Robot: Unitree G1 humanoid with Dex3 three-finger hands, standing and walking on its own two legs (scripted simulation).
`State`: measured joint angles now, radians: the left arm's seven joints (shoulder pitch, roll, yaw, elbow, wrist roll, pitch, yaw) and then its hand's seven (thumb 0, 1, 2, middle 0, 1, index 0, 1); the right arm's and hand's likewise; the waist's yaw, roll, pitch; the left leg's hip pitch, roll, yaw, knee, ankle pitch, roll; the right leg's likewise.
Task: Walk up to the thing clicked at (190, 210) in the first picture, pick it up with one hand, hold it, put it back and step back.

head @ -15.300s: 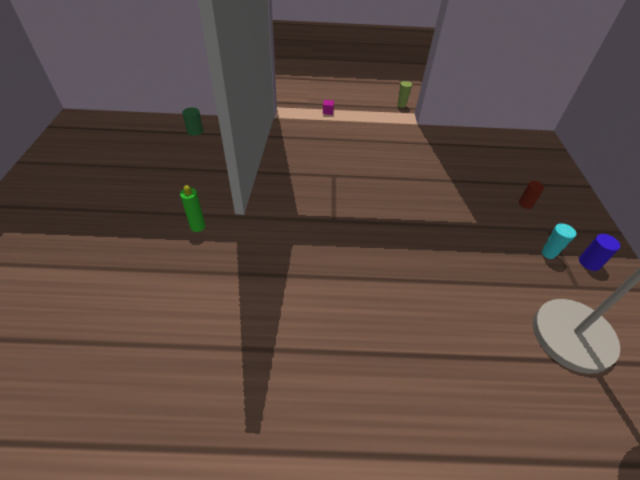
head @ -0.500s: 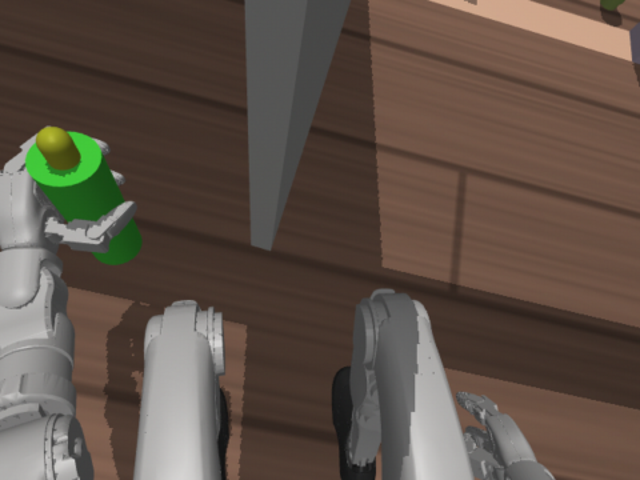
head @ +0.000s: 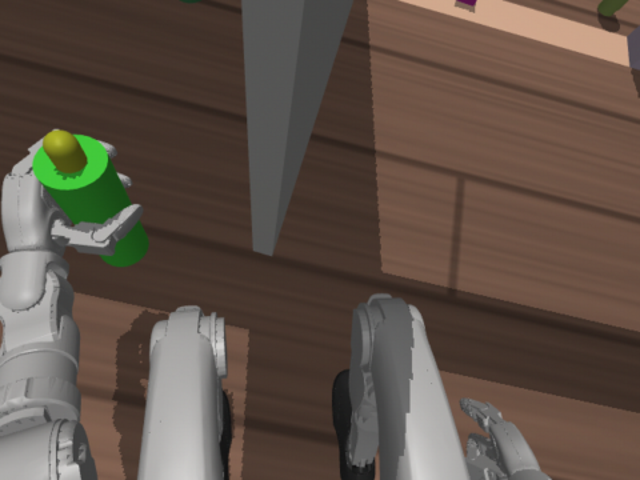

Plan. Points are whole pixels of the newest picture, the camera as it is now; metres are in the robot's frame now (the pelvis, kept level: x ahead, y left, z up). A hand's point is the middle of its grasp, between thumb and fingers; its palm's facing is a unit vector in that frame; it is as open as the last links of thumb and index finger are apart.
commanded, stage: lift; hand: left
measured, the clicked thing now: (97, 203) +0.44 +0.23 -0.04
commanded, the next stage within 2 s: hold in 1.92 s
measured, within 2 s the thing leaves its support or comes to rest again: neither
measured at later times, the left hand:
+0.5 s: hand (47, 172) +0.41 +0.21 +0.09, palm faces +0.11 -0.99 -0.04, open 9.1 cm
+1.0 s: hand out of the picture +0.40 +0.21 +0.26, palm faces +0.13 -0.99 -0.04, open 9.1 cm
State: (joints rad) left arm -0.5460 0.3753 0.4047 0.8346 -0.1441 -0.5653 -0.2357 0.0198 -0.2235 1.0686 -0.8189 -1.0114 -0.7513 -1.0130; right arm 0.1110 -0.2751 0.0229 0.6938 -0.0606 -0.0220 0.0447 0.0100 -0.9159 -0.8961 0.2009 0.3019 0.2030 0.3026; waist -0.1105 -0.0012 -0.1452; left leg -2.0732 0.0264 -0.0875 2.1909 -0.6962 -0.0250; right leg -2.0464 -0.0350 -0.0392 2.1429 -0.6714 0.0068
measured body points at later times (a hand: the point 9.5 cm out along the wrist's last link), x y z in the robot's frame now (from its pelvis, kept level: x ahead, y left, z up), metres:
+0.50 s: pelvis +0.01 +0.00 +0.10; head +0.19 +0.03 +0.51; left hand +0.39 +0.27 +0.10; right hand +0.18 -0.25 -0.03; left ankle +0.08 +0.13 -0.37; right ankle +0.10 -0.13 -0.37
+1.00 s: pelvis +0.05 +0.00 +0.24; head +0.16 +0.03 +0.68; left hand +0.39 +0.26 +0.26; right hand +0.21 -0.24 +0.13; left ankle +0.08 +0.13 -0.37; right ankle +0.10 -0.13 -0.37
